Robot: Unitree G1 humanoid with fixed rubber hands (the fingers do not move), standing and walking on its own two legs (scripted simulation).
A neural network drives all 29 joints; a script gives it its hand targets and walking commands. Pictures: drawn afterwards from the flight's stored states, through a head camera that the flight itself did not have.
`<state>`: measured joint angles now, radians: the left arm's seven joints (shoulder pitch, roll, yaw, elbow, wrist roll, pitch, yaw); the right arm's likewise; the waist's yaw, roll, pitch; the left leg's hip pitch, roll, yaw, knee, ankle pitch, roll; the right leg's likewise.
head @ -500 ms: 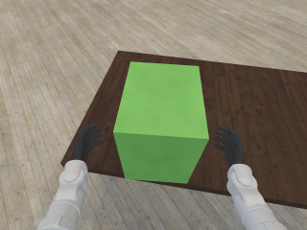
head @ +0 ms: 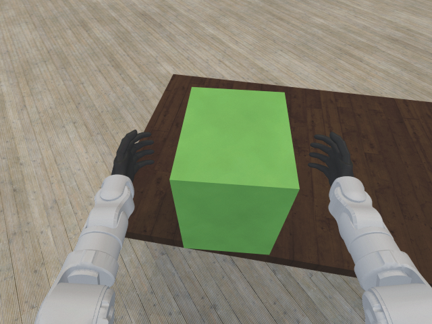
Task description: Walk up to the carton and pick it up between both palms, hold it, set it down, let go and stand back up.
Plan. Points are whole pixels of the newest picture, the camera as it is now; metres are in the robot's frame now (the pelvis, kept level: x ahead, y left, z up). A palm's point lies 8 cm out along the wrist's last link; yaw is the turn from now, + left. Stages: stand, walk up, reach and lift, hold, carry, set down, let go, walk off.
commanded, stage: reach and lift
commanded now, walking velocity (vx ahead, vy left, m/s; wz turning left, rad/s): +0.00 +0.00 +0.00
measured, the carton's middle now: (231, 173) +0.47 +0.01 -0.04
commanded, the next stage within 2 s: none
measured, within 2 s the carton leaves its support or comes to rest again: neither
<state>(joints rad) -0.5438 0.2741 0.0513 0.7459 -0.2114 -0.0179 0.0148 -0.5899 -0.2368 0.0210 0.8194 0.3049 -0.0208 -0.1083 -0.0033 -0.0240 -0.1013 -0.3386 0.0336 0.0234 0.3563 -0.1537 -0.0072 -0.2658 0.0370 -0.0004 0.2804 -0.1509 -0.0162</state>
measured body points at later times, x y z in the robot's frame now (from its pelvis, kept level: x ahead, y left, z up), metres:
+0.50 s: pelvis -0.01 +0.00 +0.00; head +0.04 +0.02 +0.44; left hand +0.45 +0.23 +0.12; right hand +0.46 -0.19 +0.13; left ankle +0.01 +0.12 -0.75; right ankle -0.02 -0.11 -0.75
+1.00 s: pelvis -0.01 +0.00 -0.01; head +0.07 +0.02 +0.43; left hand +0.46 +0.21 +0.06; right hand +0.46 -0.19 +0.08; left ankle +0.01 +0.12 -0.75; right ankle -0.01 -0.11 -0.75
